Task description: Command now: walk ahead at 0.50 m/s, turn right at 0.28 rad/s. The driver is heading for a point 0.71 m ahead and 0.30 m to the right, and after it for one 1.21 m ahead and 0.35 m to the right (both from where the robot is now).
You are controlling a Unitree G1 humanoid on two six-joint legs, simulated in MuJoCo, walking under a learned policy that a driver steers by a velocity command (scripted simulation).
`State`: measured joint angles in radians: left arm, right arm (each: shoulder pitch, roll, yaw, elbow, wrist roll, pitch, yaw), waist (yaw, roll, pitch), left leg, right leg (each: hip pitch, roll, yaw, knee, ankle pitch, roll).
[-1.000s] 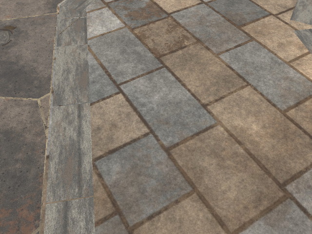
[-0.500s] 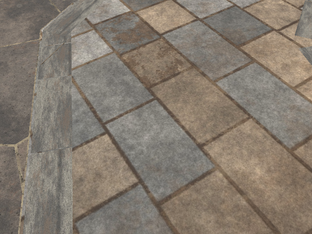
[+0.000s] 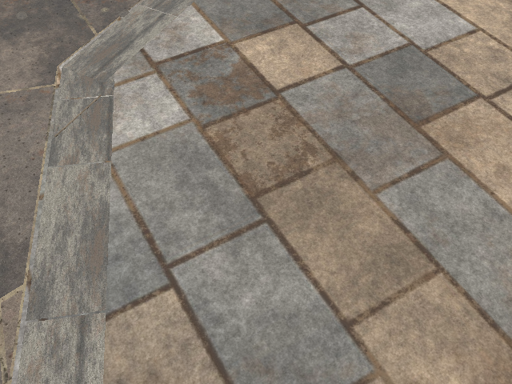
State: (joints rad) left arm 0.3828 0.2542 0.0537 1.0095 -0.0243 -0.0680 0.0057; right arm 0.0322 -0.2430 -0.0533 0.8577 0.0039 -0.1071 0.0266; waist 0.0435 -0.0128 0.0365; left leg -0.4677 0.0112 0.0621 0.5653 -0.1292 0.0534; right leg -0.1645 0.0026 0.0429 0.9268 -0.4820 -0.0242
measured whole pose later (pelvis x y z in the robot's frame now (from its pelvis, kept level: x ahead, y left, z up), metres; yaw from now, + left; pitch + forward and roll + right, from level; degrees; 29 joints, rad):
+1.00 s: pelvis +0.55 -0.13 +0.00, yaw -33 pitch +3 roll +1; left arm 0.38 0.29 0.09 0.79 -0.02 -0.04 0.02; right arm 0.01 -0.26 -0.06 0.76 -0.01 -0.14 0.02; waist 0.07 -0.01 0.00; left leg -0.47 -0.03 -0.02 0.49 -0.07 0.02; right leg -0.11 0.09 0.23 0.64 -0.48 -0.05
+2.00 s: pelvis +0.70 -0.18 +0.02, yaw -20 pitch +3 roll -3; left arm 0.10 0.31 0.10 0.76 0.00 0.01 0.06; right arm 0.21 -0.30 -0.06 0.72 0.01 0.02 -0.03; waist -0.02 -0.02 0.03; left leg -0.30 -0.04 -0.08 0.46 -0.20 0.07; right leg -0.55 0.02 0.06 1.00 -0.33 0.07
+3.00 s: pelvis +1.07 -0.20 +0.02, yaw -13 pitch +1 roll +2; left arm 0.14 0.29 0.05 0.74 -0.01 -0.06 -0.03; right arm 0.34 -0.27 -0.06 0.80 -0.01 -0.09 0.01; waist -0.06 -0.04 0.02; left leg 0.02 -0.05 0.15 0.21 -0.25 0.04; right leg -0.70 -0.09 0.06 0.73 0.07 0.00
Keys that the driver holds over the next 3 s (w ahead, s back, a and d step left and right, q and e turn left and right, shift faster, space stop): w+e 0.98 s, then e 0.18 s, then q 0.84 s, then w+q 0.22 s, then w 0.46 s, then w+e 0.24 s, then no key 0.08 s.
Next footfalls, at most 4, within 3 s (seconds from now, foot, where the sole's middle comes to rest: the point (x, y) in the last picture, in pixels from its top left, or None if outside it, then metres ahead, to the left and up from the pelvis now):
0.48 right None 0.40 -0.17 -0.76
0.98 left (310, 280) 0.74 -0.11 -0.76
1.40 right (408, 312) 0.66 -0.37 -0.76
1.74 left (318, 270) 0.78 -0.13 -0.76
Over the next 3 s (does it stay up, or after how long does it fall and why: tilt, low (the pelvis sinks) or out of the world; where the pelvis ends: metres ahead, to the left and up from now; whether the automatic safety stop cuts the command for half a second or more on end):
stays up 1.07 -0.20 0.02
